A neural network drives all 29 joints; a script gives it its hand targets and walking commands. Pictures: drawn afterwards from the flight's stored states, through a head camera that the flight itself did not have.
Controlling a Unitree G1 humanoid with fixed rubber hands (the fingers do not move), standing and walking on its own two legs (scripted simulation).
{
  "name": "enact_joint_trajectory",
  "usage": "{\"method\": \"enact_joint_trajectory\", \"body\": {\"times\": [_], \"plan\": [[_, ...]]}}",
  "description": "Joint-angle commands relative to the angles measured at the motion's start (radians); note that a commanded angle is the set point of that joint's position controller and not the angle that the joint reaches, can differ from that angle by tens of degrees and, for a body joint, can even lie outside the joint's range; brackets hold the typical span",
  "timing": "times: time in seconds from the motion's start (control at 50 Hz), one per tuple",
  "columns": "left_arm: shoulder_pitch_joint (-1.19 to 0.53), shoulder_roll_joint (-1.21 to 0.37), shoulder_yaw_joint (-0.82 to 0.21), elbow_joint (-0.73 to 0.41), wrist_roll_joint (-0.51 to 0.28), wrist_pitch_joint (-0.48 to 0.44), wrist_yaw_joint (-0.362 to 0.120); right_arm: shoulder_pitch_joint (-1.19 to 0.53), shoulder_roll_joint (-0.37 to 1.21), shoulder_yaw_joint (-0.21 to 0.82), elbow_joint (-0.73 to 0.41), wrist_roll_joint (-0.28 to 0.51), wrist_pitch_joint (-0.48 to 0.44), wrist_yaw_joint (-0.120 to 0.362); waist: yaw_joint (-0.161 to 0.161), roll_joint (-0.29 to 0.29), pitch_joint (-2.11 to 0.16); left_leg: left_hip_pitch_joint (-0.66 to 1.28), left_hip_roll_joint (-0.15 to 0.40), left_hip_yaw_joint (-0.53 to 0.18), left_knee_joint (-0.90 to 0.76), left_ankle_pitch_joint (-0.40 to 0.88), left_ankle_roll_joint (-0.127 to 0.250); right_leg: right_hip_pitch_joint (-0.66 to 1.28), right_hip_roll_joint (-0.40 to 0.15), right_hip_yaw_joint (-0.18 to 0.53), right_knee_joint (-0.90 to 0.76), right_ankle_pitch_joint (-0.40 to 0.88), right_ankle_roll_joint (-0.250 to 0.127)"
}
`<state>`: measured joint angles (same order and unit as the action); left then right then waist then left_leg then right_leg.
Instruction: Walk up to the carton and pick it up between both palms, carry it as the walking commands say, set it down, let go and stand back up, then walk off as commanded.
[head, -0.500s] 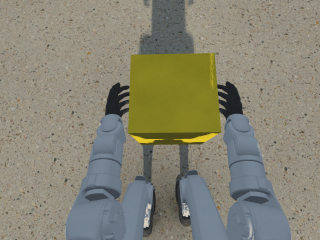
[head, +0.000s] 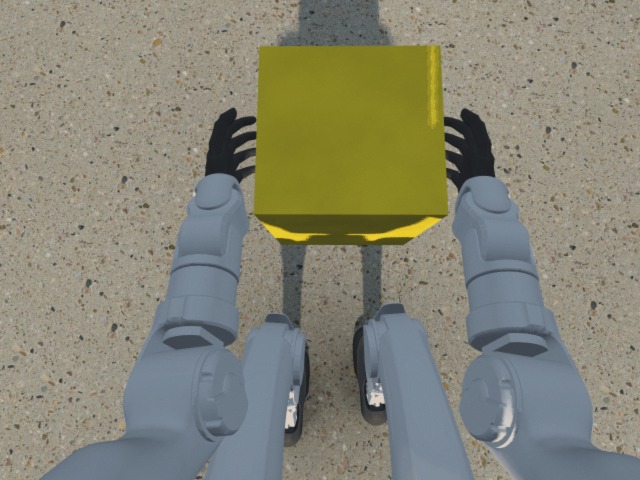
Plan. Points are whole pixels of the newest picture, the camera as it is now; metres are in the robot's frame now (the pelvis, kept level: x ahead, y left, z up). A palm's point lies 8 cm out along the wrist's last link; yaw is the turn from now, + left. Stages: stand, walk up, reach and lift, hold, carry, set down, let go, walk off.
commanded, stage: set down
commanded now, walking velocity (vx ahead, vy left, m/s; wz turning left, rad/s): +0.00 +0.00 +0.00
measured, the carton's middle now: (345, 164) +0.51 -0.03 -0.17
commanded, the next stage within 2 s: none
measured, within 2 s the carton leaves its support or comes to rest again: rests again in 1.54 s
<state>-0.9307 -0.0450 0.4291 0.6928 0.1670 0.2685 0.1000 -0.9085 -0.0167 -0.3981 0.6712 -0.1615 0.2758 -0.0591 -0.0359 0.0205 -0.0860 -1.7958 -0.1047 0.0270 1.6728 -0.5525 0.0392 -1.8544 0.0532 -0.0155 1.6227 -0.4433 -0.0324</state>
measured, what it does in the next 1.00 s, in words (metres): lowers itself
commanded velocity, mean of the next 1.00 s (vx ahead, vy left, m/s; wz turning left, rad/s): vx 0.00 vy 0.00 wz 0.00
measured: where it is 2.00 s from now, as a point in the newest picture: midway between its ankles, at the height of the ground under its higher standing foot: (331, 402)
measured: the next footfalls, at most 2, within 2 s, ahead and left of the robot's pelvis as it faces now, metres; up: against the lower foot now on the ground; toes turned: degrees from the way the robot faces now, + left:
none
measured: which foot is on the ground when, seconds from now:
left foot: down 0.00-1.00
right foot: down 0.00-1.00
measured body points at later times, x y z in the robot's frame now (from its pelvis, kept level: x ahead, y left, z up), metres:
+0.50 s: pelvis -0.01 +0.00 -0.07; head +0.30 -0.02 +0.26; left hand +0.51 +0.12 -0.18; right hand +0.50 -0.19 -0.18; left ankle +0.08 +0.09 -0.50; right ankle +0.12 -0.10 -0.50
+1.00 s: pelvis -0.03 -0.01 -0.12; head +0.34 -0.03 +0.12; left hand +0.52 +0.12 -0.29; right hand +0.53 -0.18 -0.28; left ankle +0.08 +0.09 -0.50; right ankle +0.12 -0.10 -0.50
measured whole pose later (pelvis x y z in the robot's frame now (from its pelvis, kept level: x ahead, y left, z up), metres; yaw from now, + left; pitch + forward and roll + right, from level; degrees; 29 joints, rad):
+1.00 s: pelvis -0.03 -0.01 -0.12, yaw +1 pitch +28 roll +2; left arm -1.36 0.16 0.31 0.71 -0.02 0.33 0.18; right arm -1.42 -0.27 -0.20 0.79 0.06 0.34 -0.13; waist -0.04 0.00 0.53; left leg -1.99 -0.09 0.08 2.11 -0.62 0.03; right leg -2.07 0.05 -0.04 2.06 -0.48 -0.06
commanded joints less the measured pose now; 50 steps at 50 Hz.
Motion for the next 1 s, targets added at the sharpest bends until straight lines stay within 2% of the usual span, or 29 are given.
{"method": "enact_joint_trajectory", "body": {"times": [0.0, 0.04, 0.1, 0.18, 0.22, 0.24, 0.26, 0.3, 0.36, 0.4, 0.42, 0.44, 0.46, 0.48, 0.5, 0.52, 0.56, 0.64, 0.68, 0.7, 0.76, 0.78, 0.8, 0.84, 0.86, 0.88, 0.92, 0.96, 0.98], "plan": [[-0.705, -0.954, -0.525, -0.013, -0.097, -0.041, -0.182, -0.72, 0.963, 0.509, -0.036, 0.112, -0.029, 0.178, 0.011, -0.012, -1.066, 0.326, -0.092, -0.05, -0.16, 0.222, -0.048, 0.716, 0.101, 0.045, -0.075, 0.269, 0.042], [-0.743, -0.928, -0.519, -0.021, -0.097, -0.032, -0.18, -0.784, 0.929, 0.509, -0.057, 0.115, -0.025, 0.185, 0.009, -0.009, -1.033, 0.323, -0.09, -0.058, -0.142, 0.214, -0.04, 0.639, 0.103, 0.037, -0.045, 0.236, 0.039], [-0.807, -0.937, -0.558, -0.052, -0.138, -0.026, -0.175, -0.8, 0.889, 0.498, -0.061, 0.114, -0.023, 0.189, -0.042, -0.024, -1.137, 0.359, -0.089, -0.072, -0.114, 0.218, -0.048, 0.64, 0.102, 0.014, -0.004, 0.253, 0.034], [-0.827, -0.924, -0.514, -0.042, -0.119, -0.011, -0.173, -0.794, 0.904, 0.479, -0.018, 0.106, 0.001, 0.202, -0.005, -0.02, -1.153, 0.355, -0.092, -0.047, -0.089, 0.216, -0.046, 0.609, 0.107, 0.01, 0.018, 0.229, 0.036], [-0.843, -0.952, -0.547, -0.041, -0.152, -0.006, -0.178, -0.813, 0.905, 0.491, -0.055, 0.107, -0.006, 0.203, -0.063, -0.032, -1.221, 0.388, -0.093, -0.059, -0.058, 0.251, -0.047, 0.598, 0.106, -0.008, 0.041, 0.259, 0.035], [-0.843, -0.953, -0.537, 0.009, -0.141, 0.008, -0.179, -0.893, 0.875, 0.477, -0.07, 0.124, -0.007, 0.201, -0.05, 0.039, -1.192, 0.349, -0.095, -0.046, -0.057, 0.227, -0.053, 0.607, 0.092, 0.016, 0.039, 0.245, 0.025], [-0.906, -0.914, -0.519, -0.061, -0.146, -0.009, -0.18, -0.873, 0.899, 0.486, -0.036, 0.129, -0.002, 0.201, -0.02, -0.027, -1.181, 0.306, -0.099, -0.041, -0.034, 0.215, -0.043, 0.611, 0.1, 0.014, 0.053, 0.24, 0.03], [-0.908, -0.909, -0.538, -0.072, -0.144, -0.006, -0.185, -0.85, 0.907, 0.465, -0.007, 0.123, 0.007, 0.207, -0.026, 0.022, -1.142, 0.269, -0.09, -0.033, -0.024, 0.205, -0.046, 0.576, 0.094, 0.029, 0.062, 0.24, 0.02], [-0.859, -0.933, -0.519, -0.002, -0.139, -0.002, -0.191, -0.82, 0.879, 0.45, 0.024, 0.1, 0.006, 0.206, -0.049, -0.003, -1.119, 0.227, -0.095, -0.033, 0.005, 0.231, -0.05, 0.588, 0.096, 0.016, 0.086, 0.285, 0.026], [-0.926, -0.886, -0.538, -0.081, -0.15, -0.018, -0.19, -0.868, 0.91, 0.484, -0.04, 0.135, -0.002, 0.213, 0.0, 0.009, -1.172, 0.252, -0.095, -0.023, 0.037, 0.264, -0.044, 0.559, 0.095, 0.036, 0.106, 0.305, 0.025], [-0.916, -0.894, -0.546, -0.072, -0.16, -0.016, -0.182, -0.853, 0.895, 0.485, -0.045, 0.131, -0.008, 0.212, -0.035, -0.017, -1.2, 0.27, -0.095, -0.044, 0.042, 0.293, -0.043, 0.542, 0.101, 0.015, 0.128, 0.327, 0.035], [-0.916, -0.9, -0.536, -0.072, -0.159, -0.019, -0.192, -0.869, 0.914, 0.505, -0.042, 0.148, -0.003, 0.211, -0.007, -0.03, -1.212, 0.225, -0.097, -0.018, 0.062, 0.286, -0.045, 0.616, 0.097, 0.034, 0.123, 0.353, 0.034], [-0.849, -0.909, -0.524, -0.009, -0.152, -0.014, -0.189, -0.919, 0.89, 0.518, -0.075, 0.161, -0.014, 0.204, -0.009, -0.012, -1.172, 0.192, -0.092, -0.027, 0.062, 0.284, -0.04, 0.594, 0.096, 0.039, 0.133, 0.368, 0.032], [-0.847, -0.895, -0.505, 0.032, -0.132, -0.009, -0.194, -0.843, 0.881, 0.476, 0.021, 0.128, -0.005, 0.204, -0.029, -0.026, -1.092, 0.154, -0.09, -0.025, 0.053, 0.244, -0.042, 0.557, 0.092, 0.023, 0.135, 0.336, 0.036], [-0.868, -0.873, -0.508, -0.019, -0.143, -0.01, -0.196, -0.898, 0.866, 0.508, -0.038, 0.142, -0.003, 0.209, 0.001, -0.033, -1.17, 0.158, -0.092, -0.019, 0.071, 0.241, -0.04, 0.59, 0.091, 0.034, 0.151, 0.332, 0.037], [-0.894, -0.88, -0.521, -0.011, -0.16, -0.013, -0.199, -0.898, 0.855, 0.505, -0.028, 0.131, -0.005, 0.2, -0.037, -0.058, -1.152, 0.138, -0.095, -0.026, 0.08, 0.233, -0.04, 0.596, 0.086, 0.038, 0.146, 0.33, 0.038], [-0.922, -0.846, -0.524, -0.051, -0.161, -0.021, -0.192, -0.925, 0.885, 0.526, -0.022, 0.166, 0.0, 0.198, 0.0, -0.072, -1.168, 0.125, -0.093, -0.02, 0.091, 0.233, -0.035, 0.618, 0.091, 0.038, 0.174, 0.345, 0.038], [-0.992, -0.822, -0.55, -0.083, -0.193, -0.026, -0.199, -0.945, 0.848, 0.529, -0.049, 0.186, -0.006, 0.186, -0.016, -0.022, -1.227, 0.132, -0.088, -0.003, 0.138, 0.234, -0.039, 0.631, 0.088, 0.058, 0.193, 0.348, 0.035], [-1.011, -0.785, -0.555, -0.082, -0.204, -0.026, -0.199, -0.978, 0.831, 0.548, -0.028, 0.178, 0.004, 0.184, -0.02, -0.095, -1.254, 0.107, -0.085, -0.008, 0.149, 0.217, -0.035, 0.689, 0.075, 0.052, 0.218, 0.36, 0.04], [-1.049, -0.73, -0.559, -0.125, -0.209, -0.03, -0.196, -0.987, 0.814, 0.548, -0.042, 0.195, 0.001, 0.179, 0.01, -0.087, -1.282, 0.119, -0.076, 0.0, 0.16, 0.215, -0.035, 0.683, 0.083, 0.057, 0.229, 0.349, 0.039], [-1.12, -0.751, -0.597, -0.148, -0.246, -0.016, -0.193, -1.125, 0.763, 0.597, -0.13, 0.247, -0.007, 0.173, -0.003, -0.045, -1.468, 0.249, -0.066, -0.001, 0.184, 0.237, -0.036, 0.759, 0.07, 0.043, 0.262, 0.344, 0.032], [-1.112, -0.741, -0.602, -0.131, -0.26, -0.015, -0.193, -1.178, 0.751, 0.632, -0.162, 0.275, -0.014, 0.165, 0.018, -0.043, -1.496, 0.244, -0.071, 0.012, 0.209, 0.25, -0.031, 0.818, 0.073, 0.06, 0.268, 0.372, 0.025], [-1.194, -0.718, -0.657, -0.224, -0.3, -0.016, -0.184, -1.201, 0.724, 0.654, -0.21, 0.303, -0.013, 0.156, -0.012, -0.027, -1.643, 0.321, -0.061, 0.012, 0.229, 0.293, -0.037, 0.904, 0.069, 0.062, 0.293, 0.421, 0.017], [-1.208, -0.688, -0.667, -0.127, -0.31, 0.012, -0.18, -1.199, 0.707, 0.66, -0.087, 0.324, 0.017, 0.158, -0.014, -0.045, -1.58, 0.348, -0.043, 0.005, 0.206, 0.219, -0.039, 0.873, 0.059, 0.025, 0.291, 0.321, 0.021], [-1.232, -0.704, -0.68, -0.231, -0.308, 0.002, -0.175, -1.238, 0.699, 0.664, -0.194, 0.333, 0.011, 0.148, -0.019, -0.028, -1.654, 0.379, -0.05, 0.011, 0.249, 0.322, -0.041, 0.921, 0.064, 0.03, 0.331, 0.443, 0.022], [-1.225, -0.689, -0.689, -0.264, -0.331, 0.002, -0.166, -1.253, 0.731, 0.688, -0.247, 0.366, 0.009, 0.139, 0.018, -0.036, -1.681, 0.38, -0.058, 0.012, 0.257, 0.352, -0.037, 0.957, 0.072, 0.047, 0.348, 0.504, 0.021], [-1.316, -0.67, -0.703, -0.276, -0.366, -0.002, -0.16, -1.292, 0.698, 0.672, -0.227, 0.387, 0.0, 0.123, 0.0, -0.029, -1.663, 0.369, -0.046, 0.012, 0.262, 0.318, -0.029, 0.932, 0.073, 0.045, 0.354, 0.463, 0.017], [-1.304, -0.667, -0.644, -0.154, -0.338, -0.013, -0.169, -1.251, 0.722, 0.609, -0.036, 0.36, 0.002, 0.138, 0.018, -0.037, -1.318, 0.188, -0.048, 0.031, 0.261, 0.183, -0.024, 0.792, 0.06, 0.073, 0.318, 0.331, 0.005], [-1.243, -0.675, -0.597, -0.123, -0.297, -0.019, -0.179, -1.239, 0.76, 0.594, -0.019, 0.358, -0.01, 0.147, 0.075, -0.016, -1.25, 0.175, -0.046, 0.021, 0.252, 0.195, -0.017, 0.716, 0.061, 0.063, 0.341, 0.321, 0.01]]}}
